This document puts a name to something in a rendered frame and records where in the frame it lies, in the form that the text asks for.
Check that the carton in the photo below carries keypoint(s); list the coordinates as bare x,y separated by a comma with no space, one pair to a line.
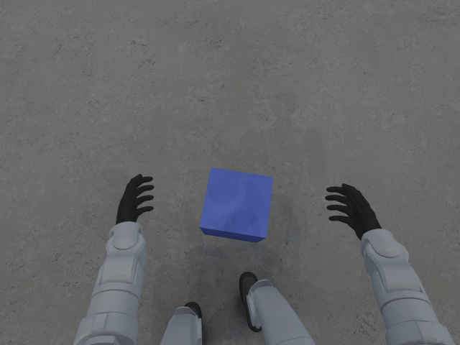
237,205

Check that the right robot hand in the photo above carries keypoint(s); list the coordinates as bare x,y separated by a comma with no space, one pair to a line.
361,217

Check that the left robot hand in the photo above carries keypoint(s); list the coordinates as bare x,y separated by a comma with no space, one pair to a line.
127,210

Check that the robot right foot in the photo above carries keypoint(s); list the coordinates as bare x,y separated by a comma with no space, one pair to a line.
246,280

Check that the robot right forearm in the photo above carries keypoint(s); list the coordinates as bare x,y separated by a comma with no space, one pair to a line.
406,309

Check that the robot left forearm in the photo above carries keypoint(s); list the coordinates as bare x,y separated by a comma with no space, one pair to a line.
112,314

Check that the robot foot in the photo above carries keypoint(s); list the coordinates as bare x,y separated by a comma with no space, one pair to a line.
195,308
246,280

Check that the robot left foot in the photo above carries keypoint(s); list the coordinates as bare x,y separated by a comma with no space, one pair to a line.
195,308

